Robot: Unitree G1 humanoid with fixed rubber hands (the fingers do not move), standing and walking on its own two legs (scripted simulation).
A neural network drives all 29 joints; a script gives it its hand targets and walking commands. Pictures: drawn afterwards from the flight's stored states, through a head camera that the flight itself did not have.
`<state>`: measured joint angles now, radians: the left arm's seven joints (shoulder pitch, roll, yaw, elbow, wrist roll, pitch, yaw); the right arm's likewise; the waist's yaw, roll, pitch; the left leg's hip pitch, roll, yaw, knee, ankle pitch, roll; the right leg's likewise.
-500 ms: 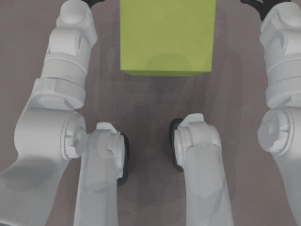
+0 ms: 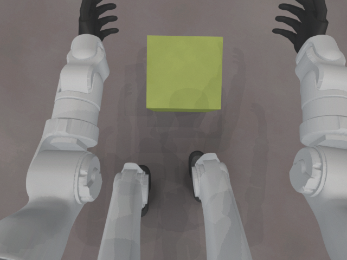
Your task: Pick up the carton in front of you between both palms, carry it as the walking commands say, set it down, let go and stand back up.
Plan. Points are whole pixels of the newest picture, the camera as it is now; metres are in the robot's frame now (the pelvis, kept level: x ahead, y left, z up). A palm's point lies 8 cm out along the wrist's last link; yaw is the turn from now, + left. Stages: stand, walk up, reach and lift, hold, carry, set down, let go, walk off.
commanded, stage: set down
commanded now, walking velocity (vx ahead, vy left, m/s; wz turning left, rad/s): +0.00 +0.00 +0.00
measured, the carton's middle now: (182, 80) +0.51 -0.08 -0.42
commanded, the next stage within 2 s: let go in 0.22 s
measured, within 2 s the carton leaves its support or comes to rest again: neither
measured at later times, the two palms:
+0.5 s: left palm (44, 50) +0.49 +0.12 +0.01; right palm out of the picture +0.45 -0.30 +0.01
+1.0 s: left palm out of the picture +0.33 +0.21 +0.13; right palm out of the picture +0.28 -0.24 +0.13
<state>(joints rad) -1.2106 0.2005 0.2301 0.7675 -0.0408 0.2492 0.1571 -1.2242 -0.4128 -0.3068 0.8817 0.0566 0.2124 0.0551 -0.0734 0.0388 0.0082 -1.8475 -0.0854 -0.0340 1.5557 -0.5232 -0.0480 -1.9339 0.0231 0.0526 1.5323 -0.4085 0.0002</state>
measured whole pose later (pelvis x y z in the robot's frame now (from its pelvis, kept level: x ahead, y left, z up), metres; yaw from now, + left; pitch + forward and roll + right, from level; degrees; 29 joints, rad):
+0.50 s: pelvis +0.04 -0.01 +0.13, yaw -2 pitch +41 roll +3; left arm -0.78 0.10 0.24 0.63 0.11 0.19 0.11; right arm -0.81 -0.30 -0.31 0.74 -0.11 0.15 0.11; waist -0.05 0.03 -0.04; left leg -1.33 -0.06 -0.07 0.98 -0.36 -0.05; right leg -1.41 0.03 0.05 0.97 -0.27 -0.02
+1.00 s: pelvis +0.09 +0.01 +0.21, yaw -3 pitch +15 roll +0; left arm 0.02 0.16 0.09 0.52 0.03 0.00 -0.01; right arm 0.05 -0.20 -0.10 0.51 0.00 -0.01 0.08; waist -0.02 0.00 -0.02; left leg -0.52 -0.03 -0.08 0.57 -0.31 0.00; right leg -0.58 0.03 0.04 0.55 -0.22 0.00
